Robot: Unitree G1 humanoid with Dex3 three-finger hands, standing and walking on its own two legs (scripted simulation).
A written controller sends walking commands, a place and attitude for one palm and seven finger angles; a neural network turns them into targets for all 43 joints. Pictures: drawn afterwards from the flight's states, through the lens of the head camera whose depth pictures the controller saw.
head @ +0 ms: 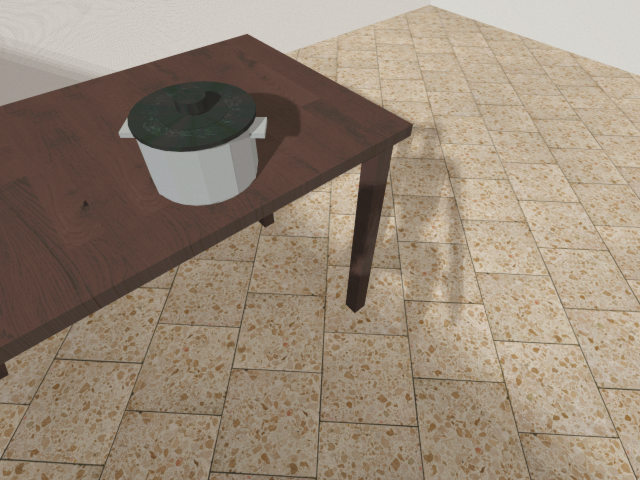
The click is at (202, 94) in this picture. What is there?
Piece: lid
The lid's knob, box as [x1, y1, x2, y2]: [173, 88, 207, 114]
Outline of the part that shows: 173,95 176,109 181,113 196,113 202,111 207,106 205,94 200,89 183,89 176,92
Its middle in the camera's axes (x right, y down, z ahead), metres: -0.22 -0.23 +0.64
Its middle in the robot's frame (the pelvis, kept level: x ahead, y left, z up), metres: +0.64 +0.26 +0.14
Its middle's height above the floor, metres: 0.92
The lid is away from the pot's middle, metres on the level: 0.00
